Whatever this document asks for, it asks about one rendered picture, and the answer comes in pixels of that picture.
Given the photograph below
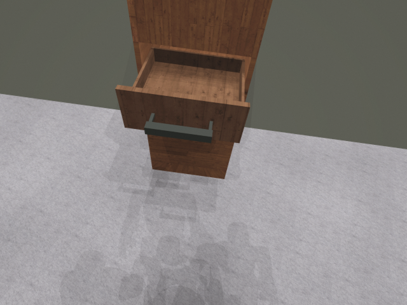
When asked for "handle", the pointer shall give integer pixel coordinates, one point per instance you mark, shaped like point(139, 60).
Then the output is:
point(178, 132)

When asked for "drawer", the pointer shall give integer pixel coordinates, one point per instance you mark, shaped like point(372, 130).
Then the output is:
point(188, 89)

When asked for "cabinet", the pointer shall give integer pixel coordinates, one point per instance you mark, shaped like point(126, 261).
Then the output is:
point(228, 28)

